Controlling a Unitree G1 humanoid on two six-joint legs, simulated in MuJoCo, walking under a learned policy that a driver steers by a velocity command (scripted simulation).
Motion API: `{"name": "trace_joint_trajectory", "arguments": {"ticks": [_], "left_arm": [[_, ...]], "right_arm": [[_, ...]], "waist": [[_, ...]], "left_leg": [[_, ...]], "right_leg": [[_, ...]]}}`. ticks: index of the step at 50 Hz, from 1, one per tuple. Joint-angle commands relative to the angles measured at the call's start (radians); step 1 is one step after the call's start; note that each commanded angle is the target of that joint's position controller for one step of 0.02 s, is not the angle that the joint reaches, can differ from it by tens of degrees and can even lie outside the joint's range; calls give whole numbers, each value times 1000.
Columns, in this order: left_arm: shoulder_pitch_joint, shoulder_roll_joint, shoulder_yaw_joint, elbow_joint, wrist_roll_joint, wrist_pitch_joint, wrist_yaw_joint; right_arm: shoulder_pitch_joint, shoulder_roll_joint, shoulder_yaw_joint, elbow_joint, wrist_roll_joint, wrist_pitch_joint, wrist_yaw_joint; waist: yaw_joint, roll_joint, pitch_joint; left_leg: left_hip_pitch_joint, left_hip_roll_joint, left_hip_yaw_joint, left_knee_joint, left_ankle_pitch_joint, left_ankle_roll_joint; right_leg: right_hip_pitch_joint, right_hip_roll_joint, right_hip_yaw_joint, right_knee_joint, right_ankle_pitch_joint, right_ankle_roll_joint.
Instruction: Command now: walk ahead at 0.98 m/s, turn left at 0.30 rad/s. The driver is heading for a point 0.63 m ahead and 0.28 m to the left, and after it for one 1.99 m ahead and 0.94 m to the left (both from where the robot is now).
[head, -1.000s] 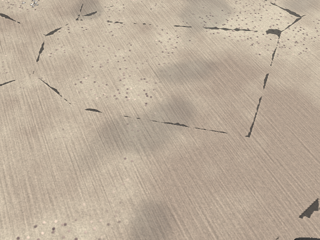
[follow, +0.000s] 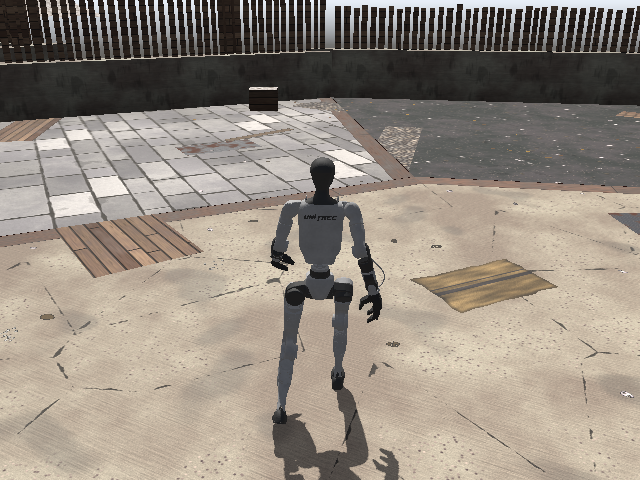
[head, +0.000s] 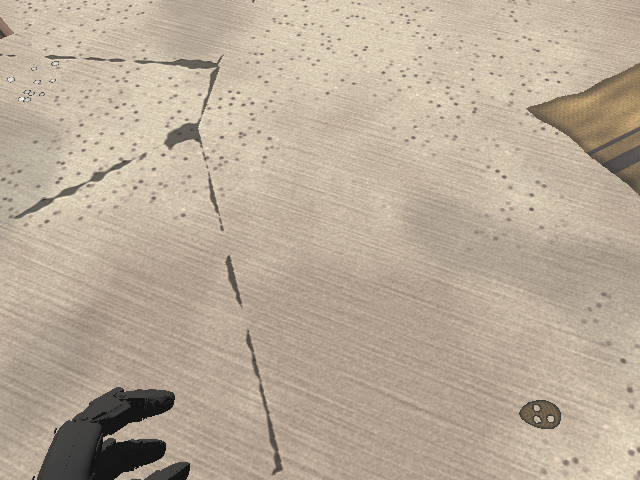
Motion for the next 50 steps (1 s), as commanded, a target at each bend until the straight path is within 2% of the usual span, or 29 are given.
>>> {"name": "trace_joint_trajectory", "arguments": {"ticks": [1,2,3,5,7,9,15,18,19,20,21,22,23,24,25,26,27,30,33,35,38,41,43,44,45,46,47,48,50], "left_arm": [[450,204,82,70,18,-22,10],[389,188,80,90,19,-31,6],[333,144,72,99,30,-43,4],[263,59,61,118,30,-60,0],[239,43,62,148,10,-70,3],[220,31,61,164,18,-69,15],[277,151,83,178,20,-59,57],[294,233,98,180,23,-23,77],[265,277,110,168,9,-8,79],[219,267,106,150,2,-5,78],[149,279,109,118,-29,-18,65],[108,128,66,125,-18,-38,42],[246,-43,21,62,-9,-78,22],[230,30,12,1,-20,-111,17],[100,112,35,-8,-37,-122,22],[100,108,38,-20,-41,-123,27],[109,97,35,-5,-17,-110,35],[134,115,50,13,13,-72,53],[-68,55,35,-59,33,-61,61],[-156,11,27,-94,23,-65,53],[-188,49,52,-113,-18,-79,39],[-138,124,87,-102,-46,-94,36],[182,192,125,-34,-47,-94,45],[430,214,120,10,-37,-80,54],[469,296,130,74,14,-85,25],[413,170,110,45,12,-82,15],[369,102,97,54,2,-71,22],[351,112,95,71,13,-61,22],[331,91,80,112,26,-66,14]], "right_arm": [[-158,-154,-28,-178,64,-53,-7],[-185,-118,-20,-185,41,-49,-14],[-163,-107,-26,-174,16,-33,-15],[-93,-74,-31,-134,28,16,-2],[-127,-47,-31,-136,23,50,4],[-191,-47,-33,-144,18,65,2],[-389,-42,-14,-232,5,36,58],[-364,-111,-43,-254,22,28,79],[-261,-147,-60,-242,31,42,73],[-69,-245,-110,-199,36,72,58],[152,-277,-131,-145,24,91,45],[215,-266,-125,-110,29,105,27],[68,-246,-95,-142,-21,74,42],[-4,-192,-81,-204,-44,37,47],[-3,-151,-75,-208,-28,16,56],[-67,-157,-76,-218,-24,-6,62],[-137,-152,-74,-237,-23,-20,63],[-201,-144,-70,-261,-14,-23,25],[-131,-102,-56,-230,5,-11,-12],[-108,-107,-58,-212,6,7,-22],[-88,-118,-68,-187,12,17,-24],[-107,-119,-80,-174,14,23,-36],[-162,-126,-78,-189,-28,27,-19],[-182,-43,-45,-216,-62,23,-6],[82,75,-11,-230,22,13,4],[21,-32,-10,-196,49,19,-11],[-151,-105,-22,-222,18,17,-9],[-263,-106,-22,-246,-9,9,-8],[-343,-66,-19,-285,-16,-6,3]], "waist": [[243,-122,-273],[185,-40,-171],[126,-54,-131],[61,-91,-108],[45,-76,-26],[46,-48,44],[76,17,133],[24,-34,32],[-44,-92,-26],[-160,-115,-162],[-256,-133,-210],[-253,126,-94],[3,406,-103],[3,333,-277],[-17,91,-146],[65,-34,-72],[107,-111,-30],[135,-78,-6],[41,-21,40],[-9,41,22],[-43,93,-27],[3,142,-42],[180,157,-241],[266,81,-416],[96,-540,-520],[149,-407,-383],[186,-218,-222],[182,-24,-141],[128,-18,-57]], "left_leg": [[-808,-40,-130,548,68,47],[-801,8,-113,500,127,43],[-741,56,-115,458,196,44],[-636,102,-118,425,251,41],[-668,117,-106,384,262,39],[-743,97,-94,343,356,40],[-762,31,75,-60,597,77],[-572,-104,232,-148,551,116],[-462,-141,250,-123,472,132],[-186,-193,249,-54,432,171],[95,-152,133,-132,396,216],[155,-114,10,-210,372,263],[205,-47,-392,-311,330,383],[264,101,-773,-585,-94,467],[131,103,-822,-717,-262,385],[-18,111,-837,-744,-300,365],[-158,73,-781,-716,-213,345],[-336,-42,-541,-726,32,330],[-412,-123,-380,-709,255,297],[-414,-160,-343,-674,275,251],[-373,-141,-408,-629,202,216],[-183,-81,-462,-512,349,188],[-142,-94,-381,-181,707,136],[-349,-115,-323,156,489,119],[-714,-250,-237,482,-132,67],[-844,-134,-188,554,-27,75],[-859,-112,-144,533,52,81],[-816,-90,-124,491,92,83],[-766,-44,-138,365,123,93]], "right_leg": [[903,-342,698,-483,-525,-122],[747,-326,581,-496,-373,-113],[618,-296,465,-503,-270,-102],[493,-250,285,-550,-135,-88],[443,-236,132,-602,-3,-59],[447,-173,-4,-635,83,-24],[568,-185,-216,-679,383,14],[711,-187,-247,-502,1020,48],[732,-210,-242,-373,1250,42],[688,-190,-228,-116,1524,33],[482,-207,-180,150,1325,19],[263,-6,-165,667,193,57],[-66,148,28,961,-456,69],[-183,126,207,947,-398,9],[-184,83,199,839,-310,-35],[-164,50,216,719,-220,-33],[-91,14,230,641,-165,-9],[26,-47,223,432,-110,74],[66,-20,152,117,66,134],[129,28,123,-89,195,150],[261,75,137,-257,272,166],[271,47,172,-327,219,138],[581,12,136,-276,161,73],[938,-123,299,-154,-65,33],[1174,-366,980,-447,-510,-174],[1087,-361,1072,-519,-784,-165],[937,-302,876,-527,-647,-133],[796,-251,729,-527,-443,-113],[637,-183,549,-542,-245,-113]]}}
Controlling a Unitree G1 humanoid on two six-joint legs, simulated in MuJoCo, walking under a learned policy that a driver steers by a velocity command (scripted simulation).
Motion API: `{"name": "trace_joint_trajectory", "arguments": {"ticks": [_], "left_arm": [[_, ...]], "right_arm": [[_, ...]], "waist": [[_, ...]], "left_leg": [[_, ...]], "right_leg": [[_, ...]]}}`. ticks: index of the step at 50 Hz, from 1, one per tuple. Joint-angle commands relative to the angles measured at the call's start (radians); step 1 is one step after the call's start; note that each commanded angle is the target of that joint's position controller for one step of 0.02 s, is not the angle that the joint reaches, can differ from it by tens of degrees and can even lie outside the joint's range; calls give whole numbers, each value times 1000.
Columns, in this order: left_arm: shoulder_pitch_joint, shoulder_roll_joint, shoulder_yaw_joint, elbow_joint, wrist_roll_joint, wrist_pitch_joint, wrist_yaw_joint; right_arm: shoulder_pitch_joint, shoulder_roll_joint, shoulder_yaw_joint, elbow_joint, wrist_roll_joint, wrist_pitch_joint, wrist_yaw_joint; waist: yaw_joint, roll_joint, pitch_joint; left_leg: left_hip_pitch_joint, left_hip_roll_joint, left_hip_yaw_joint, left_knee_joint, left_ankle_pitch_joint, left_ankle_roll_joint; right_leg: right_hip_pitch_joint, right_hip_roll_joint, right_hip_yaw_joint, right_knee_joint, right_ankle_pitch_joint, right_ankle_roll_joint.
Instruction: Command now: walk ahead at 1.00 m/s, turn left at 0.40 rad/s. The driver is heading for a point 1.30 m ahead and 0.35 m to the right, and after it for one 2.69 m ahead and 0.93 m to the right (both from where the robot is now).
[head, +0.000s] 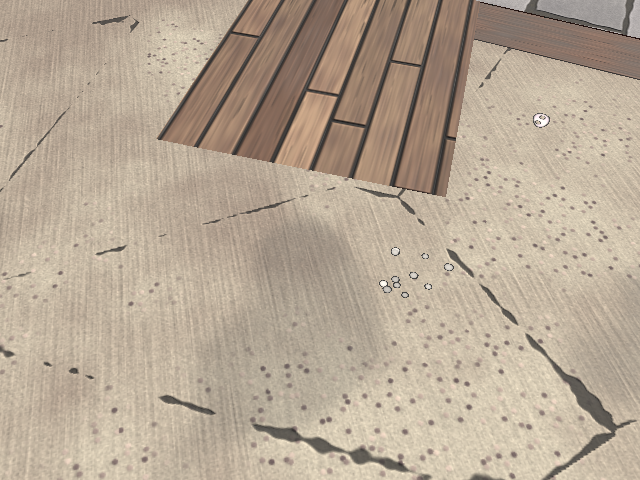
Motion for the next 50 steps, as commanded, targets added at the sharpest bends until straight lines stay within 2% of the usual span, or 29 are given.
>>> {"name": "trace_joint_trajectory", "arguments": {"ticks": [1,3,5,8,10,13,15,16,17,18,19,20,21,22,23,25,29,33,35,37,38,39,40,41,42,43,44,46,50], "left_arm": [[115,30,-1,7,8,-12,-13],[132,15,-12,37,-15,-13,-19],[155,63,-7,52,-26,-13,-12],[189,103,-1,63,-32,-10,8],[237,122,-1,83,-45,-4,17],[299,116,-11,120,-52,18,22],[313,143,-11,140,-36,35,22],[276,160,-10,131,-21,41,21],[240,116,-26,88,10,38,24],[410,-66,-73,65,-38,19,22],[323,24,-54,63,-83,18,33],[188,67,-37,33,-89,21,41],[119,66,-35,18,-70,26,42],[85,52,-30,8,-48,34,36],[100,24,-29,3,-51,54,25],[92,-24,-34,-12,-63,97,13],[22,2,-37,-63,-36,109,-8],[-129,45,-33,-97,-33,93,-46],[-124,101,-13,-109,-43,92,-54],[65,182,27,-81,-60,106,-49],[301,256,68,-17,-55,118,-40],[401,292,82,35,-68,131,-20],[260,363,70,-17,-49,116,-19],[244,287,53,-78,-31,89,-27],[238,240,46,-73,-18,65,-28],[193,227,40,-66,-12,44,-33],[129,208,33,-74,-8,33,-32],[46,160,15,-90,-1,31,-16],[90,103,-7,-41,-22,33,27]], "right_arm": [[-113,-26,3,-131,3,-32,11],[-107,-2,15,-135,5,-28,17],[-180,5,28,-174,-21,-43,23],[-326,-5,38,-222,-36,-69,40],[-404,-3,40,-241,-30,-84,53],[-421,-48,13,-247,-11,-95,54],[-287,-118,-26,-227,-6,-96,38],[-118,-148,-45,-200,-3,-90,24],[140,-212,-67,-157,-12,-75,2],[196,-279,-76,-119,-29,-69,20],[194,-180,-60,-110,-23,-63,20],[143,-125,-47,-86,-14,-61,12],[89,-95,-38,-72,-24,-59,10],[43,-59,-32,-59,-44,-59,12],[-3,-24,-26,-45,-58,-62,11],[-82,9,-24,-25,-36,-65,14],[-149,-75,-45,-19,-36,-80,-1],[-72,-177,-64,1,-26,-76,-5],[-46,-244,-78,0,-22,-57,-3],[-51,-298,-91,-13,-14,-24,-5],[-78,-291,-88,-28,-13,-19,-6],[-69,-179,-54,-20,-20,-34,-4],[82,3,3,-95,-32,-79,13],[-5,-111,1,-145,-6,-124,21],[-151,-170,-14,-169,25,-139,18],[-177,-142,-7,-173,16,-140,8],[-152,-122,-3,-154,-13,-130,0],[-81,-129,-13,-123,-26,-93,4],[-257,-44,18,-172,-55,-71,9]], "waist": [[27,-83,-23],[-3,-93,5],[-10,-69,64],[28,-50,104],[56,-52,105],[44,-101,71],[-50,-158,-48],[-159,-190,-149],[-265,-111,-331],[-142,275,-573],[-177,268,-472],[-182,207,-261],[-151,84,-157],[-108,48,-91],[-56,78,-55],[-1,92,13],[45,29,79],[-10,-69,108],[19,-13,60],[142,75,-61],[257,60,-172],[266,-110,-141],[29,-485,-218],[93,-318,-368],[110,-149,-200],[51,13,-106],[-3,55,-69],[-67,4,-24],[3,-18,67]], "left_leg": [[-357,117,-49,-69,57,8],[-388,142,-38,-138,46,6],[-460,173,-3,-246,128,-20],[-356,150,35,-505,352,-69],[-165,100,70,-643,474,-87],[-31,59,68,-764,464,-84],[152,8,105,-783,329,-47],[392,47,89,-743,301,-28],[734,243,-104,-694,119,12],[998,511,-651,-857,-294,164],[895,474,-761,-1018,-445,131],[757,446,-581,-1027,-324,97],[596,421,-430,-1030,-122,88],[448,387,-319,-1052,-2,87],[344,363,-225,-1075,64,82],[224,355,-66,-1132,144,58],[133,314,180,-1203,296,40],[235,272,336,-1225,451,-6],[374,286,361,-1101,959,-20],[420,312,364,-772,1395,-21],[277,300,340,-469,1383,-26],[5,165,322,-39,574,-81],[-391,-24,164,348,-238,-112],[-490,-1,-42,329,-143,-65],[-521,36,-34,230,-55,-36],[-470,75,-38,117,3,-34],[-381,109,-52,36,33,-46],[-267,147,-61,-87,62,-84],[-197,155,56,-447,351,-152]], "right_leg": [[308,-255,407,-298,-171,-177],[266,-264,374,-325,-137,-201],[220,-280,391,-372,-95,-240],[122,-241,287,-419,35,-227],[44,-230,234,-455,76,-212],[150,-256,222,-387,229,-179],[226,-237,190,-144,632,-136],[110,-205,165,84,682,-100],[-115,-152,151,428,441,-74],[-394,-59,127,777,-281,-45],[-501,-100,140,897,-253,-54],[-591,-134,94,933,-185,-54],[-565,-180,73,907,-126,-54],[-511,-208,70,869,-95,-55],[-452,-239,85,845,-88,-53],[-436,-276,84,799,-130,-46],[-428,-281,54,627,129,-26],[-296,-201,-93,318,330,-81],[-216,-114,-181,276,256,-115],[5,-27,-229,304,83,-158],[332,3,-195,274,60,-200],[546,-37,-50,220,60,-241],[728,-217,519,35,-139,-436],[758,-333,876,-232,-535,-471],[608,-331,875,-320,-587,-399],[432,-312,816,-316,-496,-366],[286,-274,718,-283,-375,-356],[107,-192,536,-283,-243,-345],[-71,-98,252,-309,38,-297]]}}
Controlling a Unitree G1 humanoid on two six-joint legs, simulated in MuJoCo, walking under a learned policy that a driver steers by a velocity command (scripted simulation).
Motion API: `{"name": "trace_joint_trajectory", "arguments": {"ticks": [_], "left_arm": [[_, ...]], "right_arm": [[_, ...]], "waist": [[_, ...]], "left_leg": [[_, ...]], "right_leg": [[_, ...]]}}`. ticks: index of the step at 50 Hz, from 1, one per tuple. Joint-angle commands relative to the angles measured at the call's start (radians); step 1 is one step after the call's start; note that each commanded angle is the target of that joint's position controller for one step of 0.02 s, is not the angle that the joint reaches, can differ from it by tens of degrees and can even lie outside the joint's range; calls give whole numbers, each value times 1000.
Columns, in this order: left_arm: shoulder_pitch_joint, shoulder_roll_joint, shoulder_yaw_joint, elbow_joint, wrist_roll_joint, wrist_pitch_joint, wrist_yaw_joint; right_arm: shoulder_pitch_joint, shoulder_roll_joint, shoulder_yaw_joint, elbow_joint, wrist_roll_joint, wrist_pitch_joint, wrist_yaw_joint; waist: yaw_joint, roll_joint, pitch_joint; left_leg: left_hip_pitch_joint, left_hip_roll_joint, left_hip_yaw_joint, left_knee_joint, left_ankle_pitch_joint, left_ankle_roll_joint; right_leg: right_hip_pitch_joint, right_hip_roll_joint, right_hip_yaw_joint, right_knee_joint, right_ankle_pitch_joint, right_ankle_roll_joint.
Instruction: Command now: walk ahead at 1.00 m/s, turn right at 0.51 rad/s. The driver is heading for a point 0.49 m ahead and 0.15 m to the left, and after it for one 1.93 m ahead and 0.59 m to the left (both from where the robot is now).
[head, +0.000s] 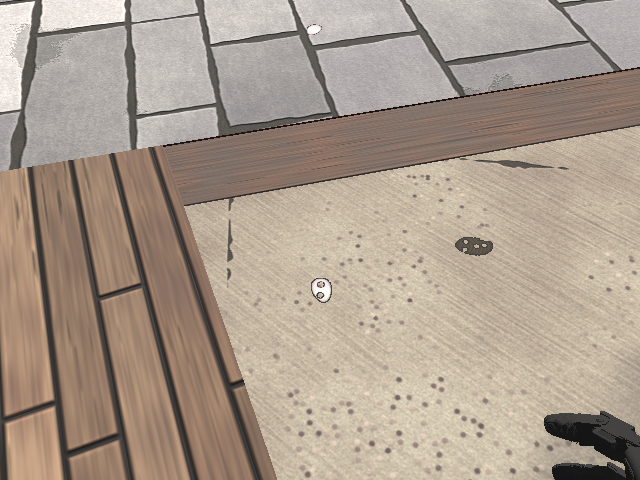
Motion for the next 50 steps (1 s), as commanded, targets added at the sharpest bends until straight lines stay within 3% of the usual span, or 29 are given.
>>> {"name": "trace_joint_trajectory", "arguments": {"ticks": [1,4,7,9,11,12,13,14,15,16,17,19,21,23,26,28,32,34,35,36,37,38,39,40,41,42,44,48,50], "left_arm": [[-110,129,33,-77,-8,-25,33],[-31,164,42,-34,-16,-38,22],[14,165,41,24,-11,-29,20],[-18,194,46,35,16,-17,21],[-87,225,53,25,64,1,25],[-171,237,52,0,66,10,32],[-126,132,24,-18,84,-3,32],[60,29,-12,-37,5,-42,3],[-66,144,-2,-50,-24,-72,-5],[-213,177,3,-90,-32,-88,-8],[-300,153,-3,-110,-5,-100,-1],[-296,129,0,-111,24,-101,6],[-291,124,1,-113,33,-89,13],[-371,110,-4,-149,39,-83,16],[-551,55,-16,-215,42,-95,9],[-600,50,-10,-241,32,-102,3],[-637,119,30,-280,-15,-108,14],[-442,191,70,-262,-28,-114,30],[-162,209,80,-214,-37,-98,46],[6,272,88,-170,-2,-87,45],[23,244,85,-136,-11,-86,18],[-34,142,72,-160,-7,-74,26],[-86,122,64,-139,3,-61,33],[-98,123,61,-108,22,-54,30],[-113,112,54,-85,39,-56,27],[-132,85,46,-64,40,-60,20],[-165,41,32,-31,9,-65,1],[-189,142,56,2,-4,-78,1],[-127,168,58,29,-18,-79,3]], "right_arm": [[-58,-38,-7,-58,-15,4,9],[-134,-48,-9,-74,18,-3,21],[-185,-86,-24,-93,44,-4,35],[-107,-118,-43,-85,53,-5,46],[160,-197,-85,-31,69,17,37],[404,-219,-99,30,65,35,30],[547,-262,-99,78,56,47,28],[511,-269,-99,79,34,32,42],[458,-165,-88,53,21,32,34],[409,-149,-82,39,10,27,34],[384,-158,-84,42,7,19,46],[324,-131,-72,40,10,14,46],[328,-110,-66,50,39,18,36],[361,-108,-63,67,52,22,19],[402,-119,-67,97,46,37,-7],[449,-118,-70,127,52,42,-10],[471,-99,-74,171,64,52,-18],[412,-148,-92,157,45,66,-17],[335,-147,-87,115,10,76,-12],[492,15,-45,97,11,73,-7],[536,-8,-13,70,70,75,-10],[403,-99,-36,71,79,80,-21],[289,-139,-47,48,55,78,-20],[203,-119,-45,26,27,72,-13],[180,-82,-43,7,25,71,-4],[189,-47,-37,-1,41,77,3],[203,0,-23,-7,61,92,8],[102,-29,-8,-41,32,80,26],[-10,-39,0,-69,16,57,43]], "waist": [[-29,-29,41],[51,-70,44],[62,-76,78],[-3,-116,12],[-156,-178,-162],[-292,-130,-247],[-268,146,-338],[-115,468,-419],[-180,239,-326],[-178,74,-202],[-152,-85,-128],[-74,-66,-79],[-51,-26,-32],[-70,-32,30],[-136,15,66],[-167,32,40],[-150,75,9],[-17,109,-140],[119,129,-336],[51,-222,-555],[38,-473,-655],[83,-339,-447],[82,-180,-274],[67,-54,-156],[25,-33,-90],[-12,-50,-59],[-66,-72,-24],[-100,-32,75],[-68,14,101]], "left_leg": [[144,-19,122,-276,316,-38],[203,-41,154,-462,501,-17],[41,-41,154,-555,416,45],[78,-95,195,-531,294,96],[295,-170,241,-429,158,144],[578,-150,210,-436,176,160],[911,-60,-12,-354,-39,221],[1119,155,-725,-694,-506,414],[1072,157,-815,-827,-649,358],[922,140,-687,-817,-496,318],[776,92,-604,-821,-334,308],[637,-1,-440,-829,-120,316],[570,-32,-371,-843,-11,329],[470,-51,-323,-867,61,323],[315,-115,-254,-868,151,270],[274,-116,-272,-868,150,232],[470,-93,-327,-747,312,183],[532,-104,-308,-485,649,144],[424,-100,-284,-209,628,124],[77,-231,-168,199,-93,80],[-99,-165,-95,401,-346,76],[-188,-101,-51,413,-250,79],[-199,-72,-4,372,-180,80],[-168,-48,23,341,-155,83],[-128,-16,21,315,-135,89],[-93,5,17,296,-143,94],[-90,35,7,235,-180,97],[-114,45,5,-17,74,76],[16,23,98,-209,231,84]], "right_leg": [[-239,-167,148,-271,127,-118],[-154,-226,127,-324,70,-90],[143,-312,93,-317,242,-63],[289,-348,44,-223,672,-28],[365,-347,-13,65,1208,1],[200,-319,-64,376,1215,34],[-140,-200,-65,811,492,77],[-515,-41,39,1040,-212,127],[-587,-106,103,1010,-122,82],[-583,-146,102,922,-54,61],[-537,-163,92,836,-38,56],[-463,-197,100,697,-8,75],[-472,-208,78,598,-12,119],[-482,-205,38,443,40,158],[-361,-148,-12,189,315,194],[-226,-107,-21,89,449,192],[-137,-94,23,-62,400,180],[86,-107,6,-49,325,145],[400,-229,80,78,212,100],[839,-523,495,79,-26,-60],[895,-642,875,-76,-427,-120],[747,-549,747,-138,-516,-61],[567,-502,558,-160,-326,-19],[399,-463,448,-185,-124,-12],[270,-439,374,-214,-27,-23],[184,-422,325,-244,1,-31],[88,-416,242,-293,9,-42],[-19,-398,53,-392,157,-45],[-83,-357,-11,-460,186,-32]]}}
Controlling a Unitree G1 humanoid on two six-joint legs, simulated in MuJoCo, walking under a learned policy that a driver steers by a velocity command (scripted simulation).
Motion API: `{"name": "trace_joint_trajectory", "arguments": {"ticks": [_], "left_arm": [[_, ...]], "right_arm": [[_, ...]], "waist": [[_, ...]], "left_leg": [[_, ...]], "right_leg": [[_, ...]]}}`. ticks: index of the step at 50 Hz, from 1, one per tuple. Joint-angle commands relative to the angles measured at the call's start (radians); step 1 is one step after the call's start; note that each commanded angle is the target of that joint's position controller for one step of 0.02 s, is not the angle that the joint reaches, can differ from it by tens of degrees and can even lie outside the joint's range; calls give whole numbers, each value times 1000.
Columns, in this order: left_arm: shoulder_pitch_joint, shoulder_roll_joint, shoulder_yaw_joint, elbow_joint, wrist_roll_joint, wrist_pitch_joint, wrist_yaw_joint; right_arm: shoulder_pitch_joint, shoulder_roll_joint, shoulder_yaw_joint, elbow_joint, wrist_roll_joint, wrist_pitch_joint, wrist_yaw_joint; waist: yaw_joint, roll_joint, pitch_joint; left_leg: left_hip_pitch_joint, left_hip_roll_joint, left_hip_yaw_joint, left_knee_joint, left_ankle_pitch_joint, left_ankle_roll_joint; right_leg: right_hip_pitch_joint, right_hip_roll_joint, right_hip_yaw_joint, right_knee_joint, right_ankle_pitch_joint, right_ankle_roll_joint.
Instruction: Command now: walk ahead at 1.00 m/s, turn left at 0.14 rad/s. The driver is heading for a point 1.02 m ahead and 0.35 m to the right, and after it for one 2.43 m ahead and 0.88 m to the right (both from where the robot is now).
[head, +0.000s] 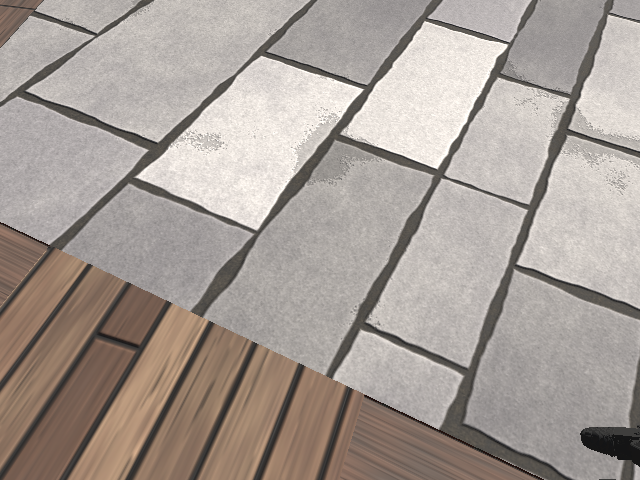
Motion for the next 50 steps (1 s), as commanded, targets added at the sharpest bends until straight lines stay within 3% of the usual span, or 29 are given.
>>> {"name": "trace_joint_trajectory", "arguments": {"ticks": [1,3,5,7,8,9,10,11,12,13,14,16,19,23,25,27,29,30,31,32,33,34,35,36,38,42,44,48,50], "left_arm": [[-134,100,-1,-94,-20,-34,-4],[-76,143,2,-72,-23,-24,-2],[-47,182,0,-56,-13,-5,2],[-53,192,-14,-42,7,11,9],[3,65,-49,-75,25,3,9],[142,-63,-87,-82,-21,-17,8],[0,35,-58,-101,-61,-18,13],[-112,51,-49,-136,-70,-15,19],[-155,37,-51,-144,-47,-11,26],[-145,25,-45,-139,-28,3,23],[-110,1,-44,-128,-33,26,14],[-125,-37,-44,-130,-44,71,7],[-204,-44,-46,-167,-22,92,1],[-326,-20,-51,-211,-15,82,-35],[-365,5,-43,-229,-16,74,-55],[-296,68,-15,-228,-32,80,-57],[-5,171,36,-169,-40,107,-48],[198,230,72,-108,-43,119,-30],[140,260,73,-85,-39,126,-22],[-9,220,27,-170,1,84,-31],[-31,126,16,-221,6,59,-37],[-27,109,12,-202,14,31,-46],[-75,97,8,-206,10,12,-51],[-141,117,13,-218,13,5,-43],[-181,98,3,-232,6,6,-22],[-129,60,-8,-205,-19,19,26],[-115,79,1,-190,-20,34,32],[-53,72,18,-142,-31,68,46],[-75,70,25,-144,-21,81,60]], "right_arm": [[-76,27,34,-75,-17,-35,29],[-131,-4,24,-95,-6,-49,40],[-68,-72,-8,-93,-4,-54,32],[259,-152,-59,-26,2,-35,2],[427,-252,-85,7,-22,-23,-23],[452,-275,-82,18,-45,-33,-13],[439,-174,-58,37,-29,-38,-6],[386,-129,-46,59,-18,-44,-5],[324,-98,-40,70,-25,-49,-4],[273,-56,-34,81,-44,-57,-2],[230,-9,-27,92,-54,-64,-1],[157,32,-25,111,-32,-70,-1],[124,13,-33,124,-37,-76,-17],[138,-76,-52,128,-34,-76,-40],[155,-137,-64,129,-29,-66,-42],[164,-204,-81,123,-18,-39,-44],[116,-239,-91,102,-5,-11,-44],[76,-202,-80,100,0,-18,-40],[74,7,-23,72,-17,-56,-26],[233,70,11,-21,9,-108,-11],[106,-63,-2,-33,21,-139,-4],[18,-81,-13,-59,39,-144,-6],[22,-63,-8,-41,11,-134,-19],[46,-52,-9,-31,-13,-123,-23],[60,-63,-20,-18,-26,-94,-26],[-162,15,2,-91,-42,-80,-32],[-225,48,5,-122,-33,-83,-22],[-235,-21,-38,-150,-10,-97,-16],[-121,-60,-62,-118,-12,-105,-21]], "waist": [[-88,3,156],[-83,-18,154],[-141,-87,53],[-348,-166,-151],[-354,-3,-324],[-258,254,-567],[-282,185,-410],[-273,132,-212],[-231,48,-132],[-175,53,-85],[-128,87,-76],[-86,76,-3],[-66,24,92],[-79,-54,134],[-79,-63,124],[-23,8,42],[139,78,-102],[235,16,-167],[125,-411,-11],[-83,-513,-229],[-10,-277,-200],[-39,-95,-65],[-88,43,-47],[-130,42,-18],[-156,22,15],[-67,-2,95],[-24,-54,78],[-1,-130,27],[-65,-157,-58]], "left_leg": [[216,1,37,-226,218,2],[265,-35,50,-330,210,-3],[385,-95,72,-374,111,11],[868,-111,88,-337,20,29],[1223,139,-227,-327,-210,74],[1312,314,-718,-555,-653,162],[1205,275,-749,-695,-699,121],[1074,268,-581,-696,-539,105],[931,248,-446,-693,-356,102],[796,217,-330,-711,-239,102],[713,199,-246,-733,-181,101],[624,187,-79,-796,-77,85],[576,143,122,-844,85,66],[622,106,297,-907,140,42],[715,111,342,-876,397,22],[848,127,353,-704,934,10],[787,150,328,-292,1214,14],[595,92,307,64,990,-19],[257,-183,259,600,-310,-71],[-41,-242,-18,750,-444,-52],[-38,-172,-103,653,-335,8],[-46,-150,-84,531,-268,25],[25,-98,-101,422,-218,22],[98,-79,-116,351,-189,2],[173,-54,-115,214,-172,-42],[240,-80,-31,-197,60,-123],[354,-126,10,-366,215,-139],[437,-189,-22,-553,272,-134],[508,-185,10,-587,316,-99]], "right_leg": [[-321,-246,152,-267,251,-201],[-222,-276,152,-247,366,-198],[-86,-298,147,-85,751,-166],[-258,-241,105,369,913,-104],[-557,-144,107,782,463,-58],[-682,-56,243,1068,-160,-62],[-794,-82,258,1170,-131,-67],[-898,-115,219,1189,-67,-60],[-881,-165,205,1148,4,-60],[-814,-203,207,1107,60,-60],[-746,-231,219,1092,82,-58],[-737,-259,212,1046,56,-55],[-802,-255,192,953,187,-43],[-740,-212,78,668,431,-78],[-658,-158,-1,552,464,-111],[-535,-62,-90,550,365,-140],[-186,4,-95,589,180,-194],[122,3,-7,504,207,-236],[168,-49,195,407,302,-319],[298,-245,891,117,-216,-520],[225,-289,1011,-44,-419,-452],[73,-283,999,-87,-416,-408],[-42,-263,934,-57,-352,-378],[-174,-221,860,-16,-246,-380],[-294,-149,703,-36,-107,-365],[-435,-47,502,-48,90,-316],[-487,-16,460,-33,79,-264],[-314,0,536,157,223,-175],[-182,-11,508,332,467,-127]]}}
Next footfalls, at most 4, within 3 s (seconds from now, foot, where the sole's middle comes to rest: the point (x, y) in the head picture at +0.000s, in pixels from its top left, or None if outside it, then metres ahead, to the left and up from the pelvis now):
0.14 left None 0.37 0.15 -0.77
0.60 right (425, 385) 0.73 -0.16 -0.77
1.04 left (464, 243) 1.16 -0.27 -0.77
1.42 right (533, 283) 1.05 -0.44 -0.77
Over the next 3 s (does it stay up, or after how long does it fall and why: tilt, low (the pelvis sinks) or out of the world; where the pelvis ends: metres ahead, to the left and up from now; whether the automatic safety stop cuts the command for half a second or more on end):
stays up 1.15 -0.29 0.01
